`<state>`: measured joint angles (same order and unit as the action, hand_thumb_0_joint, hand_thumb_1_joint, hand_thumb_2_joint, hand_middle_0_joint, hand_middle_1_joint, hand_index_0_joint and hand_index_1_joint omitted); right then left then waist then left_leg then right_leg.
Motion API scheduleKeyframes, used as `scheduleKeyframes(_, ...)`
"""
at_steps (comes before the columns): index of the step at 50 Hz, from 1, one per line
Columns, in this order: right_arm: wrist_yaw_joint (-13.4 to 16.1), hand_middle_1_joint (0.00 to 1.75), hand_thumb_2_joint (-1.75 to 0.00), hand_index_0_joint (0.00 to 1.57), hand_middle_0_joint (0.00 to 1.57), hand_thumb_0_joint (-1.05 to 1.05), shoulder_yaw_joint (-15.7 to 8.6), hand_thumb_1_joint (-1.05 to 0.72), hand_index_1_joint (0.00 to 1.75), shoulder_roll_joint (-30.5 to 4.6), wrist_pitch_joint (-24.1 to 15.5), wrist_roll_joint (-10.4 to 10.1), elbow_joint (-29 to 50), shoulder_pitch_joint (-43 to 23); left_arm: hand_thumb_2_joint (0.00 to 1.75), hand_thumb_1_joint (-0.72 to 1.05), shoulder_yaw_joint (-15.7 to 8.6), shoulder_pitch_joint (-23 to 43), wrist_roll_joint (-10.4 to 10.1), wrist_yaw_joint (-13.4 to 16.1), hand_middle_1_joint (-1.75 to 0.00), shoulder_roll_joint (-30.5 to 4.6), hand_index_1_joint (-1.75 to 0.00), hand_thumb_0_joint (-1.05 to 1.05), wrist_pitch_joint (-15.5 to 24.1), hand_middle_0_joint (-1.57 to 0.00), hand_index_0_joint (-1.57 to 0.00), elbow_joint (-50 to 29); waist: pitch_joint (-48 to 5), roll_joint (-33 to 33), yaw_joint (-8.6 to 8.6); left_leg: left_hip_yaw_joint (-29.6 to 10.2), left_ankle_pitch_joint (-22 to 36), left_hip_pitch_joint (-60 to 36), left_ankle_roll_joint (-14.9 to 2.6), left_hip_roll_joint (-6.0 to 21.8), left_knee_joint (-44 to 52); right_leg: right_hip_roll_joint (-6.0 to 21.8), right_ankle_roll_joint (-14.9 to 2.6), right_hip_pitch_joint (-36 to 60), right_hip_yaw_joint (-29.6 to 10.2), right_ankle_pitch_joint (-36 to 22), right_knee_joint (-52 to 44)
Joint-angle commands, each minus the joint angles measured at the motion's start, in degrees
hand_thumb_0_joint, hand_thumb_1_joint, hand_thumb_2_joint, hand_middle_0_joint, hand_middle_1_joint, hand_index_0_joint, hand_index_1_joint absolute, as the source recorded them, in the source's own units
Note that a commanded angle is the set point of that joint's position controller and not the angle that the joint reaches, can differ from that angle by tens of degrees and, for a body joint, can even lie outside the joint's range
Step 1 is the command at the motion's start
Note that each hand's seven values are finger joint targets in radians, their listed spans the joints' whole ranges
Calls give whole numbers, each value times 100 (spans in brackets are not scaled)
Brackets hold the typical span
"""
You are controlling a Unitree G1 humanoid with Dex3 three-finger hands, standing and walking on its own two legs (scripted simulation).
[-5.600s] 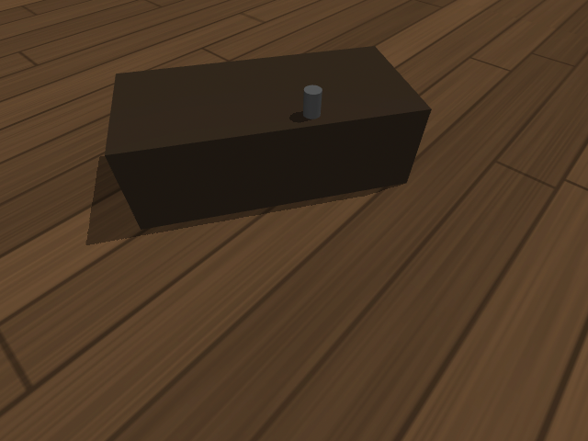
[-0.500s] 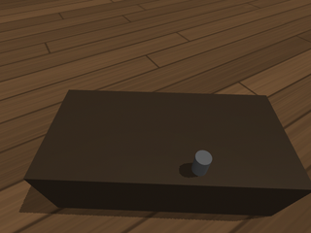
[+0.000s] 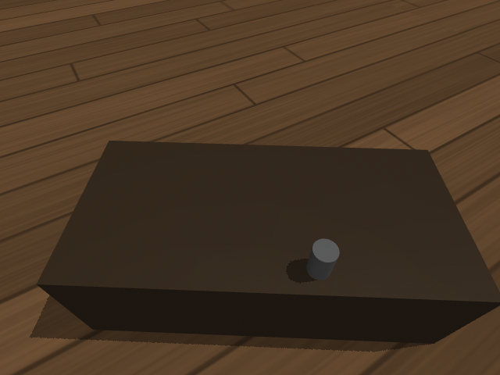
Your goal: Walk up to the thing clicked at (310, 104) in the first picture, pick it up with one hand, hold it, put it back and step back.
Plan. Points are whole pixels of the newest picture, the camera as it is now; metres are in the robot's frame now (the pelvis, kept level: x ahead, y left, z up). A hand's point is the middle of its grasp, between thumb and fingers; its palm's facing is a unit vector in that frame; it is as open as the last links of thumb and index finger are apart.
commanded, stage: stand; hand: right
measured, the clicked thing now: (322, 259) +0.47 -0.20 -0.31
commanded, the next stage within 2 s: none
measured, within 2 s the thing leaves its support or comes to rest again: neither
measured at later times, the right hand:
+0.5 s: hand out of the picture +0.06 -0.27 -0.16, palm faces -0.02 +0.94 -0.33, open 7.4 cm
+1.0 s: hand out of the picture +0.07 -0.26 -0.16, palm faces -0.02 +0.94 -0.34, open 7.4 cm
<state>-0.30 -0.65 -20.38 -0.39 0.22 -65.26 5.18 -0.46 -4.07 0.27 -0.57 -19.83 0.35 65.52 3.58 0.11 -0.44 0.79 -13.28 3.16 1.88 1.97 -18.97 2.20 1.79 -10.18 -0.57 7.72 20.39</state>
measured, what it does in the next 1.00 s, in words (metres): stands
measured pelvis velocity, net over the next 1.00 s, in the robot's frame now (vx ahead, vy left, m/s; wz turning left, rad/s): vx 0.00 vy -0.01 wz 0.01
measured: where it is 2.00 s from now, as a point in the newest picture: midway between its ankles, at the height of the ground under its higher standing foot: outside the picture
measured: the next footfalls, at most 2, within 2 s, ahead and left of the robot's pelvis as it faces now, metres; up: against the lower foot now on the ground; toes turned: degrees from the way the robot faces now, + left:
none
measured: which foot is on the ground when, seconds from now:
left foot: down 0.00-1.00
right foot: down 0.00-1.00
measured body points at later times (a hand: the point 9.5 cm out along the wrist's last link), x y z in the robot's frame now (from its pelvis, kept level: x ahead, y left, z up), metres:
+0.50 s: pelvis -0.01 -0.01 +0.00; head +0.00 -0.02 +0.45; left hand +0.06 +0.29 -0.13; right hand +0.06 -0.31 -0.14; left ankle -0.03 +0.14 -0.75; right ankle +0.04 -0.14 -0.75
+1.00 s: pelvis +0.00 -0.01 +0.00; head +0.01 -0.01 +0.45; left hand +0.09 +0.29 -0.13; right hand +0.08 -0.31 -0.13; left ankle -0.03 +0.14 -0.75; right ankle +0.04 -0.14 -0.75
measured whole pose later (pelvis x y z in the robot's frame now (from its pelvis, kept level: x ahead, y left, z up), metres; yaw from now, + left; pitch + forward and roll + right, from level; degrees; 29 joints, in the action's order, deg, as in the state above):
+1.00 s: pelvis +0.00 -0.01 +0.00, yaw +1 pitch -2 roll +0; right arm -0.4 -0.4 -20.7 -0.4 0.4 -64.8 7.0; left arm -0.1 -5.0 0.4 -0.8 -19.9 0.6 65.1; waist 2.5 0.5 -0.3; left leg -0.1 -13.6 3.8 2.6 2.8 -19.3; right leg 1.5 1.1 -10.3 0.5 8.1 20.3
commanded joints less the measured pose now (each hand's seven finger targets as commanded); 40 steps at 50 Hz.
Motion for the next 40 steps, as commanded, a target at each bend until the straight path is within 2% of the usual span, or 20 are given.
scheduleKeyframes(1, 62, 30, -90, 20, 20, 0, -203, -90, 30, -1204, -97, 24, 329, -218, 90, 90, -197, 234, -5, 98, -30, -1283, -30, 0, 112, -20, -20, -348, -542, 18, 31, -377, 780, 332, -213, 541, 435, 509, -251, 498, -395, -771, -174)
scheduleKeyframes(4, 50, 30, -90, 20, 20, 0, -213, -90, 30, -1226, -94, 24, 328, -213, 90, 90, -190, 217, 5, 88, -30, -1288, -30, 0, 122, -20, -20, -348, -486, -16, 29, -390, 645, 340, -222, 541, 436, 496, -253, 412, -402, -555, -261)
scheduleKeyframes(7, 42, 30, -90, 20, 20, 0, -215, -90, 30, -1247, -95, 28, 334, -195, 90, 90, -189, 179, 14, 84, -30, -1289, -30, 0, 125, -20, -20, -346, -435, 14, 34, -402, 509, 399, -247, 541, 454, 528, -260, 434, -437, -603, -293)
scheduleKeyframes(8, 40, 30, -90, 20, 20, 0, -206, -90, 30, -1213, -99, 29, 337, -188, 90, 90, -195, 172, 7, 82, -30, -1308, -30, 0, 123, -20, -20, -348, -400, -16, 47, -406, 419, 410, -233, 521, 478, 506, -251, 350, -420, -385, -312)
scheduleKeyframes(10, 34, 30, -90, 20, 20, 0, -209, -90, 30, -1219, -101, 34, 346, -184, 90, 90, -190, 201, 11, 79, -30, -1297, -30, 0, 135, -20, -20, -360, -404, -34, 34, -409, 422, 388, -242, 536, 444, 511, -251, 333, -428, -410, -321)
scheduleKeyframes(12, 30, 30, -90, 20, 20, 0, -223, -90, 30, -1230, -92, 42, 343, -157, 90, 90, -200, 223, 12, 80, -30, -1328, -30, 0, 127, -20, -20, -371, -368, -71, 25, -414, 223, 459, -250, 528, 459, 506, -258, 314, -452, -137, -379)
scheduleKeyframes(19, 18, 30, -90, 20, 20, 0, -214, -90, 30, -1193, -89, 47, 337, -70, 90, 90, -202, 177, 10, 72, -30, -1352, -30, 0, 140, -20, -20, -382, -389, -112, 29, -399, 215, 451, -253, 503, 409, 518, -280, 283, -497, -125, -401)
scheduleKeyframes(23, 18, 30, -90, 20, 20, 0, -229, -90, 30, -1221, -73, 51, 327, -32, 90, 90, -215, 106, 15, 63, -30, -1367, -30, 0, 116, -20, -20, -381, -315, -52, 47, -407, -95, 488, -258, 483, 410, 496, -277, 102, -528, 422, -473)
scheduleKeyframes(25, 12, 30, -90, 20, 20, 0, -217, -90, 30, -1198, -72, 50, 331, 2, 90, 90, -214, 121, 18, 64, -30, -1384, -30, 0, 115, -20, -20, -385, -275, -118, 47, -427, -124, 534, -272, 490, 415, 509, -289, 128, -553, 480, -473)
scheduleKeyframes(29, 17, 30, -90, 20, 20, 0, -226, -90, 30, -1228, -77, 54, 336, 43, 90, 90, -207, 74, 21, 63, -30, -1343, -30, 0, 131, -20, -20, -388, -353, -82, 53, -439, -16, 552, -284, 504, 393, 500, -271, 187, -529, 285, -428)
scheduleKeyframes(34, 29, 30, -90, 20, 20, 0, -206, -90, 30, -1230, -96, 45, 358, 54, 90, 90, -195, 56, 6, 62, -30, -1309, -30, 0, 141, -20, -20, -388, -483, -12, 47, -432, 405, 479, -274, 539, 348, 525, -294, 341, -481, -391, -285)
scheduleKeyframes(40, 54, 30, -90, 20, 20, 0, -206, -90, 30, -1260, -104, 30, 344, 52, 90, 90, -178, 57, 6, 74, -30, -1297, -30, 0, 143, -20, -20, -379, -623, -42, 41, -427, 903, 330, -241, 581, 263, 550, -303, 458, -409, -923, -174)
